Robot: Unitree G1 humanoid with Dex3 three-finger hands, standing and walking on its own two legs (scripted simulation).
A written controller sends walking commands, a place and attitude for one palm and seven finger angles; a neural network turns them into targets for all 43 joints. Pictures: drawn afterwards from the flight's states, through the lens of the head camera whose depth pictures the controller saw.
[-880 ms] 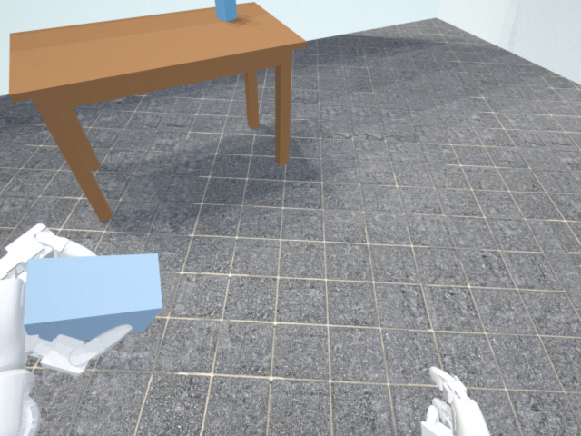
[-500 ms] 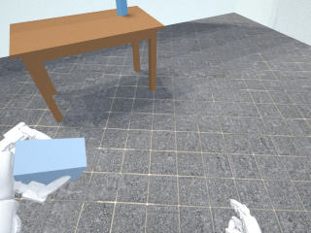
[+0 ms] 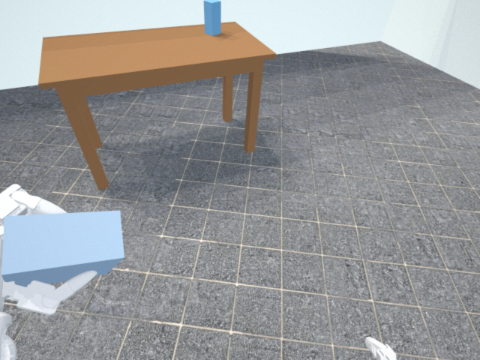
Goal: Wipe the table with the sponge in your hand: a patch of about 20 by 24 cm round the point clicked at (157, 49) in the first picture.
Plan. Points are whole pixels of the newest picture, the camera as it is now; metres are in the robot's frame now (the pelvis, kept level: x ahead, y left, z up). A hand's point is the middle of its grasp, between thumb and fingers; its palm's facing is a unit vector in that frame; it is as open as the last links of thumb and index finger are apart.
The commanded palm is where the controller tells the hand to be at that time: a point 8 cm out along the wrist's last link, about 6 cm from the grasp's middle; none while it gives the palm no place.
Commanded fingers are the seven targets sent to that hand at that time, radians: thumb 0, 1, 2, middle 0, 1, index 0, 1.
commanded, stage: walk to a spot facing it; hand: left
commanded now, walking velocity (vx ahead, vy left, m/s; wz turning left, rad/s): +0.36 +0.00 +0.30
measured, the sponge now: (80, 248) +0.21 +0.22 +0.16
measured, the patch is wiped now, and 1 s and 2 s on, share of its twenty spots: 0.00 0.00 0.00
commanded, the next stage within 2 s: none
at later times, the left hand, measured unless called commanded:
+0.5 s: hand (84, 200) +0.28 +0.24 +0.17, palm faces +0.50 -0.73 -0.47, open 10.0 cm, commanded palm +0.23 +0.26 +0.20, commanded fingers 0.00 0.10 1.30 -1.20 -1.60 -1.20 -1.60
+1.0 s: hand (106, 122) +0.43 +0.25 +0.20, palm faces +0.56 -0.67 -0.49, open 10.0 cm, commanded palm +0.37 +0.28 +0.20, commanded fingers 0.00 0.10 1.30 -1.20 -1.60 -1.20 -1.60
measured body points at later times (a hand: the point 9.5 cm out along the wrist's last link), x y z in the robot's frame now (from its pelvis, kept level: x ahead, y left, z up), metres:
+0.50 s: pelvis +0.12 -0.04 +0.02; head +0.14 -0.05 +0.47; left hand +0.25 +0.27 +0.19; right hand +0.30 -0.27 -0.08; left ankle +0.12 +0.10 -0.65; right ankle +0.09 -0.13 -0.72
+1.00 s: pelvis +0.28 -0.03 +0.02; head +0.31 -0.04 +0.46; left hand +0.39 +0.28 +0.23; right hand +0.48 -0.17 -0.09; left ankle +0.23 +0.11 -0.72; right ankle +0.36 -0.14 -0.70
